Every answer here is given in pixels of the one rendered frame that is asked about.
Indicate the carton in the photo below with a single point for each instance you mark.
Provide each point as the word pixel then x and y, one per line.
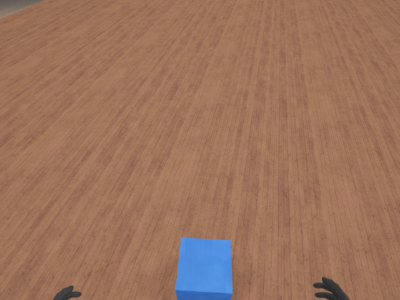
pixel 204 270

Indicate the right robot hand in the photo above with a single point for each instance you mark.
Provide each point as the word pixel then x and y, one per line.
pixel 330 285

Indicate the left robot hand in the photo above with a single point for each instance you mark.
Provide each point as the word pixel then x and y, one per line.
pixel 66 293

